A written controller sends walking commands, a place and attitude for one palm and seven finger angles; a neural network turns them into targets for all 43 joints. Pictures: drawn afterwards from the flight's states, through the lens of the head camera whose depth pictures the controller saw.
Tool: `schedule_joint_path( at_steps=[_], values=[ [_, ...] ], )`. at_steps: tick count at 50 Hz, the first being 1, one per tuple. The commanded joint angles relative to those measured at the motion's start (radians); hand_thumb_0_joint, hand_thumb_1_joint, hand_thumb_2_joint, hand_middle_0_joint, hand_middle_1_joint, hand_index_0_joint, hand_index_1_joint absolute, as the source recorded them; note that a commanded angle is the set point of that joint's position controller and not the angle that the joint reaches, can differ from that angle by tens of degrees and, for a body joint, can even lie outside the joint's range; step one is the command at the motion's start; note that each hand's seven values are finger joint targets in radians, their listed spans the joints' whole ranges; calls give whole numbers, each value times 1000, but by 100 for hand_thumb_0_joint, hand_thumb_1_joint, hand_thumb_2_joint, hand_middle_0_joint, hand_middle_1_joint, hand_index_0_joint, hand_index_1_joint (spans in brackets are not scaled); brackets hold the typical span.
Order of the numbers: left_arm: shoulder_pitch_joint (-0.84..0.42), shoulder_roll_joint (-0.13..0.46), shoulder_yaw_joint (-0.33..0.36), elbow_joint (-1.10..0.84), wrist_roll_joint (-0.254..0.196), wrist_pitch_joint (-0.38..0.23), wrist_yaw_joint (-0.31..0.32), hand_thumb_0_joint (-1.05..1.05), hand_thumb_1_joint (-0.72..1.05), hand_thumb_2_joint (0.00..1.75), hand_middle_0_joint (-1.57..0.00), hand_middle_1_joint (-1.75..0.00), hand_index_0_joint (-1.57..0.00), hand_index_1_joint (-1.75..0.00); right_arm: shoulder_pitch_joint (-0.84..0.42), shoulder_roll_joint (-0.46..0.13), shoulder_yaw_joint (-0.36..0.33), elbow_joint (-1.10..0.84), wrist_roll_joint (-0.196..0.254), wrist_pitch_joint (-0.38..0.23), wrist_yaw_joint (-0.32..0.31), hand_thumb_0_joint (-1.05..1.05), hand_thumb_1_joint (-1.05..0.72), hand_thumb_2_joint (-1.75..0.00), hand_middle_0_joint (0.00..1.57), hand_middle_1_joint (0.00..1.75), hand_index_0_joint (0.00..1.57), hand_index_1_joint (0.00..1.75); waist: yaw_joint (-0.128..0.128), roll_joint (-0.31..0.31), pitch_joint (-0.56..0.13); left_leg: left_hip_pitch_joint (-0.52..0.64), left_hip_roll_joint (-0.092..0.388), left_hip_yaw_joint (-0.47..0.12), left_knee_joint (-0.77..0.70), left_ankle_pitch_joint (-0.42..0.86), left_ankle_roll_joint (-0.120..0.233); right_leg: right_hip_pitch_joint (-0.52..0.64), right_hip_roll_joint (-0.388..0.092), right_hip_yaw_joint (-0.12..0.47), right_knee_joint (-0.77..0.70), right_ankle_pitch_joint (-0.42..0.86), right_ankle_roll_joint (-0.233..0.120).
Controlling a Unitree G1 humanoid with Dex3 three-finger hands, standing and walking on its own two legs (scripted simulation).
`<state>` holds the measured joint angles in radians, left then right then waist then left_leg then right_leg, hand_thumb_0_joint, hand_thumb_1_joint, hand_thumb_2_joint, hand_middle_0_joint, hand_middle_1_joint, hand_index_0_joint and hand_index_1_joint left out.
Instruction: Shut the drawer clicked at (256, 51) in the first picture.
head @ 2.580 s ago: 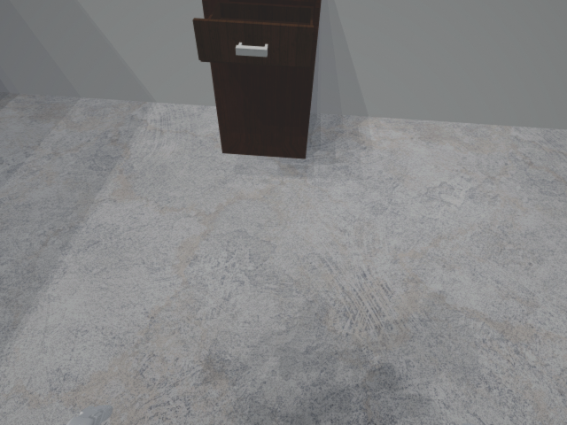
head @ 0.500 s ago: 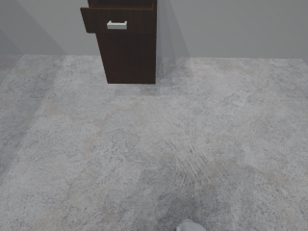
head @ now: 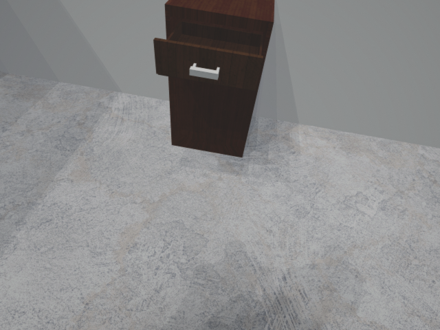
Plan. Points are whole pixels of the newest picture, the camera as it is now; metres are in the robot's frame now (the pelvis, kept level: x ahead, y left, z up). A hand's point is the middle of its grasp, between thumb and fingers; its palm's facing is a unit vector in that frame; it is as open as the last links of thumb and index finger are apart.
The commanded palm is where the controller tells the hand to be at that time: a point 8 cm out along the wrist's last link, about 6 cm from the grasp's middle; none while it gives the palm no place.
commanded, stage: walk to a spot facing it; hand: left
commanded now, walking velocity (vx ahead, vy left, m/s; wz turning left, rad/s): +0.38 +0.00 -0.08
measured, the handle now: (205, 70) +1.01 +0.12 -0.05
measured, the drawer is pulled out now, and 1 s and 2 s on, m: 0.24 0.24 0.24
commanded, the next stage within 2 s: take the last steps up to it in 0.46 s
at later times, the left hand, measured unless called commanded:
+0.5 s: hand (177, 245) +0.34 +0.12 -0.16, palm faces -0.03 -0.98 -0.21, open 7.4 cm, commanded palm none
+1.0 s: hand (170, 243) +0.35 +0.14 -0.17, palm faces +0.08 -0.99 -0.13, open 7.4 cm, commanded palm none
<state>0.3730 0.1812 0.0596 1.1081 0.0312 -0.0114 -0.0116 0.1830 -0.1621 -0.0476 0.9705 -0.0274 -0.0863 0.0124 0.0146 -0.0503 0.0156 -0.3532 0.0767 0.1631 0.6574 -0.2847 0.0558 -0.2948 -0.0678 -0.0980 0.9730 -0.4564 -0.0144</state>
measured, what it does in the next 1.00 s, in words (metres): walks ahead: right foot, then left foot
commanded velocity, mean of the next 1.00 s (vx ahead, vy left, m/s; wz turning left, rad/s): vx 0.30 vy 0.00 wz -0.01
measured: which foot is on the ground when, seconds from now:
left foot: down 0.00-0.42, up 0.44-0.84, down 0.86-1.00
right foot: up 0.00-0.38, down 0.40-0.88, up 0.90-1.00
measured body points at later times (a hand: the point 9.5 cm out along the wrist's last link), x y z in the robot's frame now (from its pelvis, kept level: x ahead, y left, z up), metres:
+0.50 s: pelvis +0.23 -0.06 +0.00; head +0.26 -0.08 +0.44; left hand +0.34 +0.17 -0.14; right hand +0.12 -0.27 -0.16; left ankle +0.11 +0.08 -0.64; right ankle +0.31 -0.15 -0.72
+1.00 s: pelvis +0.39 -0.03 +0.01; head +0.40 +0.00 +0.46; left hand +0.34 +0.19 -0.16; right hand +0.47 -0.26 -0.12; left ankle +0.42 +0.06 -0.72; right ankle +0.34 -0.15 -0.65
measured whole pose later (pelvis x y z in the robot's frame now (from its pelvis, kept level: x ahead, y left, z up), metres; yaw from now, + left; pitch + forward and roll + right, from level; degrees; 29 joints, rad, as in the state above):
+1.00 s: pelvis +0.39 -0.03 +0.01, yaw +0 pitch -2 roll +0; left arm 0.36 0.17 0.06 1.13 0.03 0.00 -0.01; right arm 0.21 -0.14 -0.04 1.01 -0.02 -0.08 -0.02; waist 0.02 -0.05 0.04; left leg -0.24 0.06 0.19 0.52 -0.25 0.04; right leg -0.39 -0.06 -0.08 1.09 -0.41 -0.03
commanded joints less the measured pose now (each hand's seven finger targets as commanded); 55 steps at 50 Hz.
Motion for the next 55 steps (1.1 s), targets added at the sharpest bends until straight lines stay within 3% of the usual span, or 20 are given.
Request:
schedule_joint_path(
  at_steps=[1,4,15,16,18,19,20,21,24,27,29,38,41,42,43,44,45,48,51,55],
  values=[
    [-71,52,12,-97,4,-42,-15,0,90,90,-20,-30,-20,-30,190,-119,-20,39,5,2,-31,0,-90,-90,20,30,20,30,-40,165,59,248,271,-358,-484,-63,73,-408,-77,83,254,173,6],
    [-43,22,8,-81,4,-21,-12,0,90,90,-20,-30,-20,-30,201,-91,-21,60,10,-15,-36,0,-90,-90,20,30,20,30,-16,145,22,280,223,-192,-472,219,88,-371,-80,66,177,226,32],
    [-283,25,6,-159,-7,-21,-23,0,90,90,-20,-30,-20,-30,296,-119,-20,149,0,-2,-33,0,-90,-90,20,30,20,30,-54,158,123,332,222,-66,-454,333,87,-260,-35,-20,-306,300,-6],
    [-274,35,9,-158,-7,-25,-23,0,90,90,-20,-30,-20,-30,296,-126,-21,155,-1,0,-32,0,-90,-90,20,30,20,30,-45,143,114,325,227,-69,-420,372,85,-206,-21,-26,-326,280,-18],
    [-94,67,20,-108,-3,-39,-19,0,90,90,-20,-30,-20,-30,261,-143,-22,157,4,4,-34,0,-90,-90,20,30,20,30,46,114,23,300,189,-21,-186,559,53,49,35,-64,-413,283,-46],
    [68,118,35,-54,4,-52,-12,0,90,90,-20,-30,-20,-30,261,-132,-18,157,12,4,-28,0,-90,-90,20,30,20,30,113,54,-72,177,131,6,48,506,19,301,17,-25,-444,301,-66],
    [202,244,68,-27,8,-64,4,0,90,90,-20,-30,-20,-30,325,-65,-8,136,26,-2,-19,0,-90,-90,20,30,20,30,139,-218,-234,-91,11,37,406,40,-24,566,-282,374,-532,281,-154],
    [238,294,66,-22,-17,-58,11,0,90,90,-20,-30,-20,-30,271,-66,-2,94,28,6,-22,0,-90,-90,20,30,20,30,127,-202,-226,-233,-61,-84,660,-298,-23,554,-423,636,-679,351,-223],
    [-48,141,27,-88,-17,-59,21,0,90,90,-20,-30,-20,-30,179,-50,-15,100,13,28,-18,0,-90,-90,20,30,20,30,26,-10,-13,-237,72,-190,696,-44,-19,151,-336,334,-749,177,-152],
    [-104,78,4,-93,-7,-73,28,0,90,90,-20,-30,-20,-30,262,-10,-12,133,3,65,-11,0,-90,-90,20,30,20,30,-52,-44,6,-164,74,-161,567,19,-51,31,-268,87,-769,367,-103],
    [-98,53,1,-95,-6,-74,31,0,90,90,-20,-30,-20,-30,247,4,-10,121,2,79,-12,0,-90,-90,20,30,20,30,-62,-49,31,-150,75,-140,480,35,-69,-13,-247,33,-778,450,-113],
    [-5,125,10,-52,-4,-60,20,0,90,90,-20,-30,-20,-30,13,-26,-5,19,3,51,15,0,-90,-90,20,30,20,30,10,-51,77,-70,33,-46,31,22,-59,99,-241,74,-774,263,-146],
    [-2,125,15,-43,-8,-47,18,0,90,90,-20,-30,-20,-30,70,-49,-7,34,0,38,9,0,-90,-90,20,30,20,30,-26,-9,72,122,1,-4,-128,50,-50,49,-195,56,-666,214,-116],
    [-6,106,10,-43,-12,-44,16,0,90,90,-20,-30,-20,-30,153,-86,-11,57,-2,30,2,0,-90,-90,20,30,20,30,-65,86,35,263,9,-33,-200,45,-38,-2,-140,11,-516,242,-88],
    [4,55,4,-63,-18,-44,9,0,90,90,-20,-30,-20,-30,259,-175,-30,81,-12,22,-11,0,-90,-90,20,30,20,30,-102,297,-22,413,194,-287,-305,44,32,-152,-32,-64,-255,141,-36],
    [-37,34,-2,-100,-15,-50,5,0,90,90,-20,-30,-20,-30,349,-239,-42,94,-8,29,-21,0,-90,-90,20,30,20,30,-122,391,-32,478,361,-509,-403,134,126,-311,47,-71,6,-122,-13],
    [-72,62,2,-106,-8,-45,11,0,90,90,-20,-30,-20,-30,326,-214,-34,98,-5,30,-33,0,-90,-90,20,30,20,30,-124,339,-42,437,366,-496,-425,70,142,-341,16,25,154,-120,-26],
    [-83,42,10,-79,-7,-37,-3,0,90,90,-20,-30,-20,-30,187,-116,-8,56,2,15,-40,0,-90,-90,20,30,20,30,-56,151,39,274,290,-317,-457,113,109,-335,-49,83,217,87,-17],
    [-21,8,8,-56,-4,-14,-2,0,90,90,-20,-30,-20,-30,161,-84,-6,58,7,2,-42,0,-90,-90,20,30,20,30,-12,151,33,232,230,-162,-470,253,93,-277,-51,62,146,172,6],
    [-77,1,3,-81,-5,1,-6,0,90,90,-20,-30,-20,-30,181,-109,-11,76,7,6,-37,0,-90,-90,20,30,20,30,-13,153,63,237,227,-113,-497,205,112,-263,-68,34,-52,198,19]
  ],
)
